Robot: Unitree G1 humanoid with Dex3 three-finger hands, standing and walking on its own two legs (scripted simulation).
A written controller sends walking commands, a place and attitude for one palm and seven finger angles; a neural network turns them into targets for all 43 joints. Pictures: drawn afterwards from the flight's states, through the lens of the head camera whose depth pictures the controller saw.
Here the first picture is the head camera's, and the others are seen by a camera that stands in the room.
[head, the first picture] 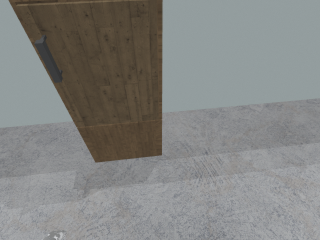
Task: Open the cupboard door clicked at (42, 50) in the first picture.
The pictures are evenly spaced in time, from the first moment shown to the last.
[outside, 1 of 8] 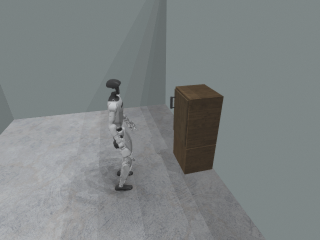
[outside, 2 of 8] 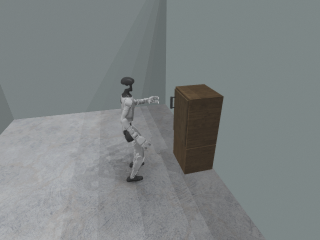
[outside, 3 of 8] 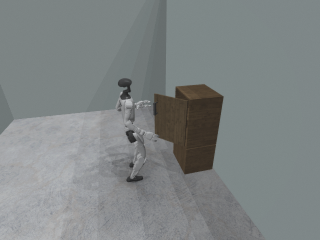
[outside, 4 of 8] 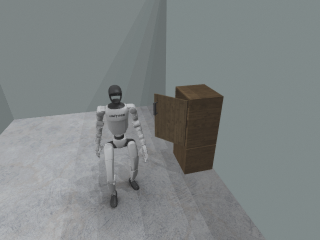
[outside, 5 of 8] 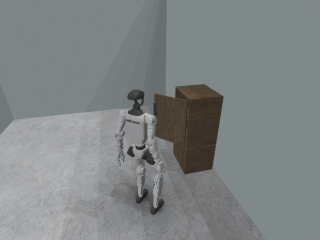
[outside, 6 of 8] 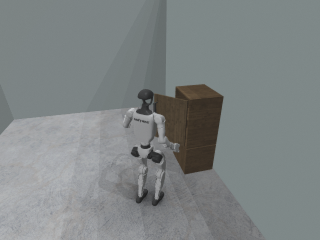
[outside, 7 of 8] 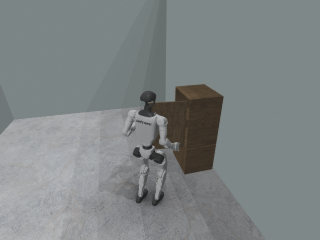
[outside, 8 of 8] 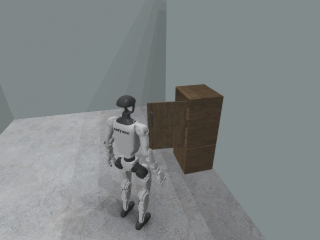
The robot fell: no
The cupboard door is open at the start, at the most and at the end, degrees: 0 84 84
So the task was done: yes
